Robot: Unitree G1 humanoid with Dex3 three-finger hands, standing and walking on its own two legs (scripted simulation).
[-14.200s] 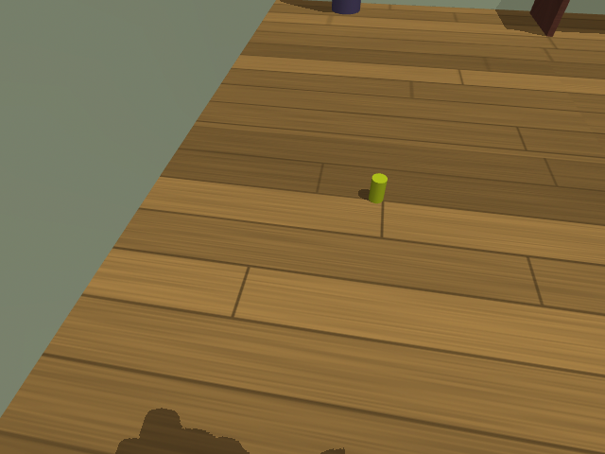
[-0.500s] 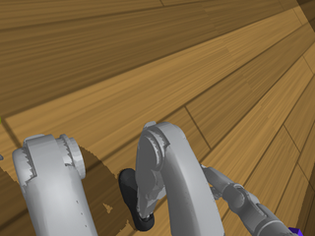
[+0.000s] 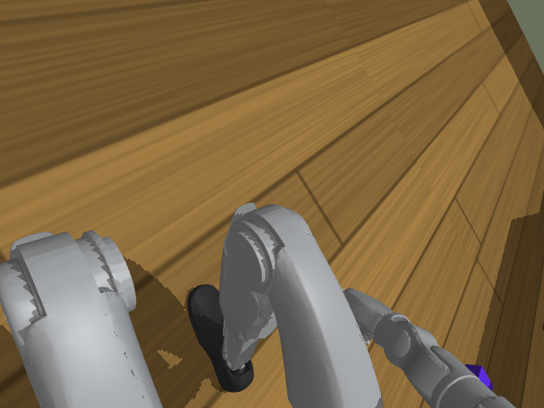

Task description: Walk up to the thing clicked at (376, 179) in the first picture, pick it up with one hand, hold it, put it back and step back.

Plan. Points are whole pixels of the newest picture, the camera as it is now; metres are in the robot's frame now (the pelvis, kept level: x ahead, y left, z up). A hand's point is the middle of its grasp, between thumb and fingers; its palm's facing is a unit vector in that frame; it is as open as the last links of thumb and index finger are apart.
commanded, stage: close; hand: left
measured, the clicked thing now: out of the picture +0.42 +0.32 -0.21
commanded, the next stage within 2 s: settle in 0.40 s
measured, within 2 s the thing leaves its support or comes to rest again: leaves its support in 0.66 s
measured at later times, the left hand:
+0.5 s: hand out of the picture +0.41 +0.32 -0.17, palm faces +0.42 -0.91 +0.00, open 9.8 cm
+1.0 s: hand out of the picture +0.41 +0.33 -0.12, palm faces +0.40 -0.92 +0.01, open 10.0 cm
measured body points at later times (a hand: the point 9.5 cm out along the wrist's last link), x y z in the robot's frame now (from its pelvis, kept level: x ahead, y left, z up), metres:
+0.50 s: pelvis +0.00 +0.00 +0.00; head +0.21 +0.21 +0.34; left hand +0.38 +0.36 -0.17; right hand +0.18 -0.23 -0.02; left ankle +0.09 +0.13 -0.24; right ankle +0.13 -0.11 -0.24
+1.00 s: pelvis +0.00 +0.00 +0.01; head +0.19 +0.19 +0.37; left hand +0.38 +0.38 -0.11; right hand +0.19 -0.23 -0.02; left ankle +0.09 +0.13 -0.24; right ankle +0.13 -0.11 -0.24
